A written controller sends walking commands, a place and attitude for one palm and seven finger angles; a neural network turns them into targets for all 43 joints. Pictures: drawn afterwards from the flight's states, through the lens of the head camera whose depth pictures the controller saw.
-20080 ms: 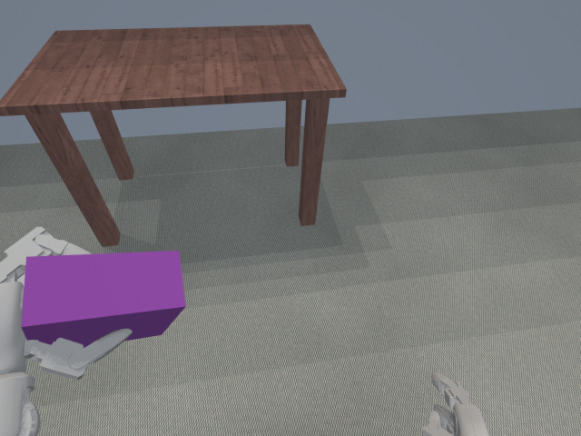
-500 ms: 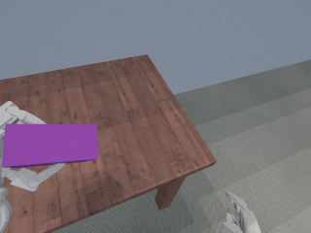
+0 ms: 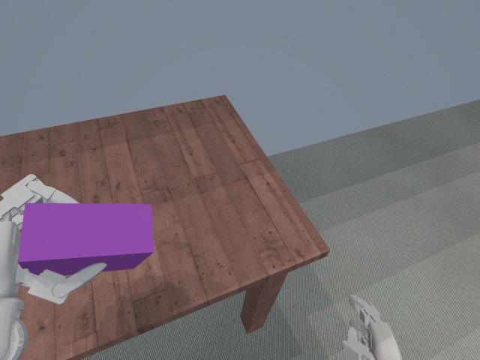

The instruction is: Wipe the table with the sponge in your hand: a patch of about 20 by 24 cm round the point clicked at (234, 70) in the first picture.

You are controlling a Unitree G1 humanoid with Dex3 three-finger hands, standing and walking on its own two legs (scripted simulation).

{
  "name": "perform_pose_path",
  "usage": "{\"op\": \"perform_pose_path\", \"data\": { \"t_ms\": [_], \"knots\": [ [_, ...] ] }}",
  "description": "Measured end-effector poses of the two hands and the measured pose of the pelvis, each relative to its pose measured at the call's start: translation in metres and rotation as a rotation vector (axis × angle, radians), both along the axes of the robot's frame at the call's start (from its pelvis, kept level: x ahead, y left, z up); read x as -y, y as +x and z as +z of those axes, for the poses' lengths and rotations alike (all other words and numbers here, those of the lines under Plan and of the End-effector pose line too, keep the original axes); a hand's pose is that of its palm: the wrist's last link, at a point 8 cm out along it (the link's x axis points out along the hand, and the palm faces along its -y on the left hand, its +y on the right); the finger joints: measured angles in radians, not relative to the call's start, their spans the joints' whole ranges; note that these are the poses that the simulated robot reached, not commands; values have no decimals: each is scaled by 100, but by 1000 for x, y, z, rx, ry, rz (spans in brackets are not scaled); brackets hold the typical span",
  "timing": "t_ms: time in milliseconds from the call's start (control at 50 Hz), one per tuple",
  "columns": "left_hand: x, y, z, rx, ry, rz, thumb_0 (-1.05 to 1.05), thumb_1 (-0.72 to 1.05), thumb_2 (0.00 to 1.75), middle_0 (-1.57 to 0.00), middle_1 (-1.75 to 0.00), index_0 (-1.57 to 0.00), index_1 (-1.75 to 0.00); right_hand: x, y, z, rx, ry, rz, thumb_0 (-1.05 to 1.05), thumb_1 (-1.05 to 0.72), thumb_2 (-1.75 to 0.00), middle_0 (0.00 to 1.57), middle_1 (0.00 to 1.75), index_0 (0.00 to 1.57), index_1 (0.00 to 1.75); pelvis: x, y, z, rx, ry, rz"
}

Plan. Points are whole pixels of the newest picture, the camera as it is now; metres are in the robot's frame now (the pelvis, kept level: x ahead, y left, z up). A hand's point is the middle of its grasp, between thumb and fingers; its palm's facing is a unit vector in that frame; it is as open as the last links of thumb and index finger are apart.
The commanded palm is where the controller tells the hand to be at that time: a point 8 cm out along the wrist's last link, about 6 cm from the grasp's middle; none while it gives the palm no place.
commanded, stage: look again from close up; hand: left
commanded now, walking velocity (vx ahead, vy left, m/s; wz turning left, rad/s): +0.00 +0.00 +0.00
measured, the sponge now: (108, 241) +0.24 +0.20 +0.12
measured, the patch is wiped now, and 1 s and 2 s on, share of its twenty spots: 0.00 0.00 0.00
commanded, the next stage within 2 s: come to a stop and stand still in 0.20 s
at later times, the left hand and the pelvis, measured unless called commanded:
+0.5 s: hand (32, 205) +0.25 +0.28 +0.18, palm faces +0.44 -0.79 -0.42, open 10.1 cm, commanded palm +0.15 +0.28 +0.17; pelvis -0.01 +0.00 +0.00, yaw -1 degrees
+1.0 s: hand (63, 221) +0.24 +0.25 +0.16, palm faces +0.33 -0.88 -0.35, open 10.1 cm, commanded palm +0.18 +0.29 +0.17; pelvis +0.01 +0.01 +0.00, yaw +0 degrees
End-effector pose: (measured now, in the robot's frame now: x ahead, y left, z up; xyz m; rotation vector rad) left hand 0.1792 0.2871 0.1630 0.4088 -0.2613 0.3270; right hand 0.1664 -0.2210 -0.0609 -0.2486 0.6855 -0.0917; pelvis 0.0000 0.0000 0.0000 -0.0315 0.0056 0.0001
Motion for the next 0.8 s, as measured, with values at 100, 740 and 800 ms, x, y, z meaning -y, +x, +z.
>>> {"op": "perform_pose_path", "data": {
  "t_ms": [100, 740, 800],
  "knots": [
    [2, -1, -1, -10, 5, -5, -1, -50, 102, -75, -134, -75, -133, 3, -12, -3, -22, -3, -15, 1, -90, -90, 20, 30, 20, 30, 1, -4, 0, 2, -1, 1],
    [-11, 19, -8, -29, 77, -68, -1, -49, 102, -75, -134, -75, -133, -9, -1, -10, -60, -10, -6, 1, -90, -90, 20, 30, 20, 30, -7, 12, -4, -21, 7, 1],
    [-24, 22, 3, 37, 86, -12, -1, -49, 102, -75, -134, -75, -133, -11, 10, -7, -44, -22, 21, 1, -90, -90, 20, 30, 20, 30, -7, 14, -4, -20, 3, 8]
  ]
}}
